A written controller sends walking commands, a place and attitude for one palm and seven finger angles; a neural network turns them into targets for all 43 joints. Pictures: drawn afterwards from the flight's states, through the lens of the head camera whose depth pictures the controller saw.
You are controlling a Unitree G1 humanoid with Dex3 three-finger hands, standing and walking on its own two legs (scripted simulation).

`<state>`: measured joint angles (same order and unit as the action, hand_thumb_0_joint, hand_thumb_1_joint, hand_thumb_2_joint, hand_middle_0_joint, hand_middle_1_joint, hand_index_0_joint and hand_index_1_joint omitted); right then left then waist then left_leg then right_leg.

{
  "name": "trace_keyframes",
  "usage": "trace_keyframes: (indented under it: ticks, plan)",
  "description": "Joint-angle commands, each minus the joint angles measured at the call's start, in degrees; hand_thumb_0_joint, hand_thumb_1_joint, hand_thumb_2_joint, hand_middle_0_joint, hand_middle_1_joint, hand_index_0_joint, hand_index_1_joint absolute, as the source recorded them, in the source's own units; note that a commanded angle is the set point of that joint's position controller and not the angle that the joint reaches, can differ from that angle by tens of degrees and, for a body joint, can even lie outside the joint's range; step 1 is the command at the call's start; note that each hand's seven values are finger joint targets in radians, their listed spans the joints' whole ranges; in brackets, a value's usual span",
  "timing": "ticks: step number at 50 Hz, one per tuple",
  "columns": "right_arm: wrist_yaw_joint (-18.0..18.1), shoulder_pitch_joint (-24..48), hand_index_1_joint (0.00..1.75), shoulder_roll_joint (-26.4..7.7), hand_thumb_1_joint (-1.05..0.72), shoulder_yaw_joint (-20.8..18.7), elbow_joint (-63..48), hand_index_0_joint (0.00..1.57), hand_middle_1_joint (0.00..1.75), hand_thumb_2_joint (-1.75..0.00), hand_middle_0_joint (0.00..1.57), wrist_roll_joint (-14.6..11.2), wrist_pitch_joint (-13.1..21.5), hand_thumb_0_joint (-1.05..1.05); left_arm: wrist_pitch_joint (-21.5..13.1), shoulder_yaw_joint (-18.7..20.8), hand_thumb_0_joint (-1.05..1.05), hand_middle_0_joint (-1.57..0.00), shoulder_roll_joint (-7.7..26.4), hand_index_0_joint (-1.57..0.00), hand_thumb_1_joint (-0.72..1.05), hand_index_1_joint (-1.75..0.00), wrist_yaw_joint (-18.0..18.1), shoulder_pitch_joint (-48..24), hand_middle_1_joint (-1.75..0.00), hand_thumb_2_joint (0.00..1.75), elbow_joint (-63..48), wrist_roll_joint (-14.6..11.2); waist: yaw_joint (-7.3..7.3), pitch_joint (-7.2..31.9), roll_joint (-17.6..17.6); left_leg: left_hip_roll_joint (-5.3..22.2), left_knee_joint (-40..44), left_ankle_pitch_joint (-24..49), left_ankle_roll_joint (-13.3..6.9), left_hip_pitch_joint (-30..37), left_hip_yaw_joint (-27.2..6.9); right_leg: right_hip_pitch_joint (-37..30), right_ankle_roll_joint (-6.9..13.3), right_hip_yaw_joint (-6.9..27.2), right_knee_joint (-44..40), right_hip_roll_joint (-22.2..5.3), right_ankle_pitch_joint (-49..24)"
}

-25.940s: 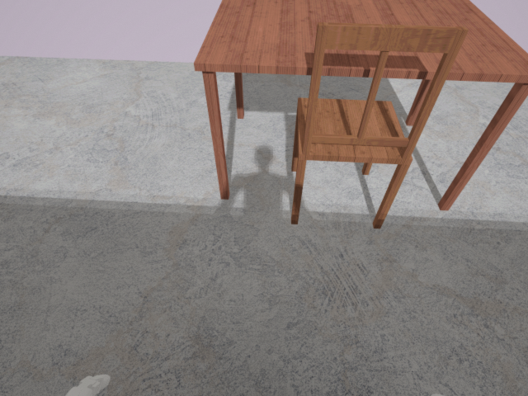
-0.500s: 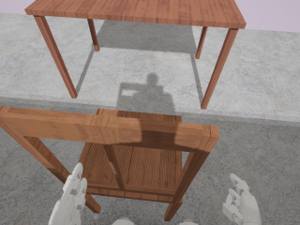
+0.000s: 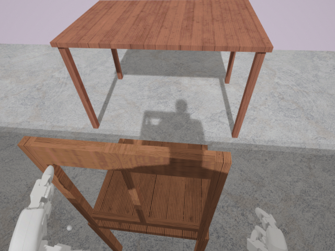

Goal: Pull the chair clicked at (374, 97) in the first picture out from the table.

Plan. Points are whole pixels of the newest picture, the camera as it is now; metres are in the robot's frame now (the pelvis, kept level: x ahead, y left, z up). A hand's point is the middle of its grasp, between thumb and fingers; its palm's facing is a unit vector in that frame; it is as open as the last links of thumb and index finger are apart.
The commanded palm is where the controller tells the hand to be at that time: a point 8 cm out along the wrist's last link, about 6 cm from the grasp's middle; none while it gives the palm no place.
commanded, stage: draw the hand back to the body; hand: left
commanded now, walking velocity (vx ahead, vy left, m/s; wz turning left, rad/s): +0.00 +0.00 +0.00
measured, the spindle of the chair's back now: (137, 198) +0.27 +0.11 -0.04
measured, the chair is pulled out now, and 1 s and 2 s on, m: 0.71 0.70 0.70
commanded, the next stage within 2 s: step back with the hand held close in 0.90 s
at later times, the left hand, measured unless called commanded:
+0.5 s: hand (23, 167) +0.20 +0.25 +0.21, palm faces +0.48 -0.74 -0.46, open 9.7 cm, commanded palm +0.15 +0.29 +0.22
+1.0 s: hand (27, 159) +0.22 +0.25 +0.20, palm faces +0.46 -0.77 -0.45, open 7.4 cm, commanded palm +0.17 +0.29 +0.22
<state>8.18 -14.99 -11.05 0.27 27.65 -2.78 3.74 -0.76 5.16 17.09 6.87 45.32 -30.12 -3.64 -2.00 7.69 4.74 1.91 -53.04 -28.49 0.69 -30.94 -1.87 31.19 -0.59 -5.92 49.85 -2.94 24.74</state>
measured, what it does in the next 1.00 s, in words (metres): stands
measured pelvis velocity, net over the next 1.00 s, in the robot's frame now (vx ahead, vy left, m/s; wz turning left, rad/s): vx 0.02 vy -0.01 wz -0.02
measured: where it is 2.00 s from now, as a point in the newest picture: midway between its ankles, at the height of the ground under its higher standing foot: outside the picture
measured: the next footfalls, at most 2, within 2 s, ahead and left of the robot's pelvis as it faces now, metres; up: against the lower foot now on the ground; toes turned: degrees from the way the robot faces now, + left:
none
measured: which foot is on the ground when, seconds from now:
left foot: down 0.00-1.00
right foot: down 0.00-1.00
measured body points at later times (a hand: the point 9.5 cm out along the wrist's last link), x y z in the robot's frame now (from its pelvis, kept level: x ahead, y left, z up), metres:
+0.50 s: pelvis +0.02 -0.01 +0.04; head +0.01 -0.05 +0.49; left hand +0.17 +0.28 +0.23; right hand +0.21 -0.23 -0.05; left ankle -0.01 +0.12 -0.69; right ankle +0.01 -0.13 -0.69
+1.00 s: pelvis +0.02 -0.01 +0.05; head +0.02 -0.04 +0.49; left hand +0.19 +0.29 +0.23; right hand +0.21 -0.24 -0.05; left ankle -0.01 +0.12 -0.69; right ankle +0.01 -0.13 -0.69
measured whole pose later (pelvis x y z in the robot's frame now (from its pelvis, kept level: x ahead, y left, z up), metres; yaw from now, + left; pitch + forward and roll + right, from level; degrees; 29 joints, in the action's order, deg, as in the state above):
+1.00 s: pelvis +0.02 -0.01 +0.05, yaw -1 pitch -3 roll -1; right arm 5.7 -9.0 -13.1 -1.0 38.7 -1.5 6.1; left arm -2.2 19.7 20.2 9.3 28.6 -24.0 -3.6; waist -3.2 -1.5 5.1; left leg 2.2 -26.6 -18.2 1.2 -5.5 0.6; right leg 7.7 -0.4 -4.6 26.1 -1.7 15.5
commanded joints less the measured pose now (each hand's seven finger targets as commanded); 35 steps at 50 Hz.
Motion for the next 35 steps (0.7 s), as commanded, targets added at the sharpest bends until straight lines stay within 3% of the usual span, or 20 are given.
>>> trace_keyframes:
  ticks: [1, 3, 10, 13, 16, 18, 22, 25, 26, 28, 29, 32, 33, 35]
  plan:
    - [0.9, 7.0, 0.30, -6.0, -0.90, -1.1, -8.0, 0.20, 0.30, -0.90, 0.20, 0.4, 3.9, 0.00, -1.4, 6.5, 0.00, -0.07, 8.3, -0.07, -0.01, -0.11, 3.6, -3.5, -0.11, 0.46, -10.8, 1.5, -0.13, -2.2, -3.9, 1.3, 14.1, 11.7, -1.5, 4.8, -0.1, -8.7, 2.3, 1.2, -13.7, -0.9, -7.5]
    - [1.1, 7.7, 0.30, -6.3, -0.90, -0.9, -6.9, 0.20, 0.30, -0.90, 0.20, 0.4, 4.7, 0.00, -1.4, 9.7, 0.00, -0.08, 11.3, -0.08, 0.07, -0.13, 4.5, -6.1, -0.13, 0.50, -11.1, 1.4, -0.51, -2.6, -2.6, 1.2, 15.8, 12.1, -1.4, 6.6, -0.1, -11.3, 2.6, 1.7, -16.1, -1.0, -7.9]
    - [0.0, 9.2, 0.30, -6.5, -0.90, -0.7, -3.5, 0.20, 0.30, -0.90, 0.20, 0.6, 7.3, 0.00, -3.1, 12.4, 0.00, -0.12, 11.0, -0.12, 0.32, -0.18, 4.7, -9.5, -0.18, 0.62, -10.3, 1.2, -0.98, -4.8, 2.1, 1.3, 21.6, 16.0, -1.0, 13.7, 0.0, -16.3, 2.6, 1.8, -20.0, -1.2, -12.7]
    - [-0.1, 9.6, 0.30, -7.0, -0.90, -0.7, -2.4, 0.20, 0.30, -0.90, 0.20, 1.0, 8.7, 0.00, -3.8, 15.4, 0.00, -0.13, 14.4, -0.13, 0.43, -0.20, 5.0, -14.3, -0.20, 0.67, -13.1, 1.0, -1.08, -4.3, 1.6, 1.3, 23.2, 17.8, -1.0, 15.8, 0.2, -18.6, 2.6, 1.8, -21.9, -1.2, -14.8]
    - [-0.5, 10.1, 0.30, -7.2, -0.90, -0.9, -1.1, 0.20, 0.30, -0.90, 0.20, 1.2, 9.3, 0.00, -3.9, 17.0, 0.00, -0.15, 14.0, -0.15, 0.54, -0.22, 5.0, -14.7, -0.22, 0.73, -10.5, 0.8, -1.28, -4.4, -1.3, 1.5, 24.7, 19.1, -1.1, 18.1, 0.5, -19.8, 2.4, 2.1, -23.0, -1.0, -16.6]
    - [-0.6, 10.4, 0.30, -7.5, -0.90, -1.2, -0.3, 0.20, 0.30, -0.90, 0.20, 1.1, 9.5, 0.00, -4.2, 18.9, 0.00, -0.16, 15.2, -0.16, 0.61, -0.24, 5.0, -17.6, -0.24, 0.76, -10.7, 0.8, -1.23, -4.0, 0.1, 1.4, 25.5, 20.3, -1.1, 19.3, 0.6, -21.0, 2.5, 2.6, -23.9, -1.1, -17.8]
    - [-1.2, 11.0, 0.30, -7.5, -0.90, -1.6, 1.1, 0.20, 0.30, -0.90, 0.20, 1.2, 8.8, 0.00, -4.6, 20.5, 0.00, -0.18, 14.1, -0.18, 0.75, -0.27, 4.7, -18.4, -0.27, 0.83, -5.5, 0.4, -1.42, -4.9, -3.5, 1.6, 26.6, 22.4, -1.4, 21.0, 1.3, -22.2, 1.9, 2.7, -24.8, -1.2, -20.6]
    - [-1.6, 11.7, 0.30, -7.7, -0.90, -1.9, 1.8, 0.20, 0.30, -0.90, 0.20, 1.2, 7.6, 0.00, -4.9, 21.9, 0.00, -0.19, 14.3, -0.19, 0.86, -0.29, 4.1, -20.2, -0.29, 0.88, -2.5, 0.0, -1.41, -6.1, -4.4, 1.7, 27.1, 23.1, -1.6, 21.3, 1.9, -22.9, 1.7, 3.0, -25.9, -1.4, -22.2]
    - [-1.8, 11.7, 0.30, -7.9, -0.90, -2.0, 1.8, 0.20, 0.30, -0.90, 0.20, 1.2, 7.5, 0.00, -5.3, 22.4, 0.00, -0.20, 14.8, -0.20, 0.90, -0.30, 4.0, -21.4, -0.30, 0.90, -3.5, -0.1, -1.49, -5.0, -4.4, 1.7, 27.2, 23.9, -1.7, 22.2, 1.9, -23.5, 1.6, 3.1, -25.9, -1.5, -23.0]
    - [-2.1, 12.4, 0.30, -7.8, -0.90, -2.3, 2.1, 0.20, 0.30, -0.90, 0.20, 1.1, 7.0, 0.00, -5.1, 21.5, 0.00, -0.20, 13.0, -0.20, 0.90, -0.30, 3.4, -19.1, -0.30, 0.90, -0.7, -0.1, -1.58, -5.0, -2.7, 1.7, 27.6, 24.6, -1.6, 22.3, 2.1, -24.4, 1.6, 3.0, -26.2, -1.6, -23.7]
    - [-2.3, 12.5, 0.30, -7.5, -0.90, -2.1, 2.0, 0.20, 0.30, -0.90, 0.20, 1.2, 6.6, 0.00, -5.0, 20.1, 0.00, -0.20, 11.5, -0.20, 0.90, -0.30, 3.1, -18.0, -0.30, 0.90, -0.3, -0.3, -1.69, -6.1, -3.8, 1.8, 27.7, 25.4, -1.7, 21.9, 2.2, -24.4, 1.6, 2.7, -26.3, -1.6, -25.0]
    - [-2.5, 13.0, 0.30, -7.8, -0.90, -2.5, 1.5, 0.20, 0.30, -0.90, 0.20, 1.1, 5.9, 0.00, -5.3, 20.5, 0.00, -0.20, 13.0, -0.20, 0.90, -0.30, 2.9, -18.1, -0.30, 0.90, -3.2, -0.3, -1.95, -3.6, -4.7, 1.8, 27.8, 26.7, -1.9, 23.2, 2.5, -25.8, 1.4, 2.9, -26.2, -1.7, -26.9]
    - [-2.5, 13.5, 0.30, -8.0, -0.90, -2.6, 1.3, 0.20, 0.30, -0.90, 0.20, 1.0, 6.0, 0.00, -5.3, 21.6, 0.00, -0.20, 14.5, -0.20, 0.90, -0.30, 2.9, -19.3, -0.30, 0.90, -5.1, -0.3, -1.83, -2.0, -1.7, 1.6, 27.9, 26.2, -1.8, 23.9, 2.5, -26.4, 1.5, 3.3, -26.4, -1.8, -25.8]
    - [-2.3, 13.1, 0.30, -7.4, -0.90, -2.5, 1.4, 0.20, 0.30, -0.90, 0.20, 1.2, 6.4, 0.00, -5.7, 22.2, 0.00, -0.20, 15.0, -0.20, 0.90, -0.30, 3.3, -18.3, -0.30, 0.90, -6.7, -0.1, -2.19, -2.0, -2.2, 1.7, 27.7, 28.5, -1.8, 24.3, 2.4, -26.8, 1.7, 3.0, -26.1, -1.7, -28.6]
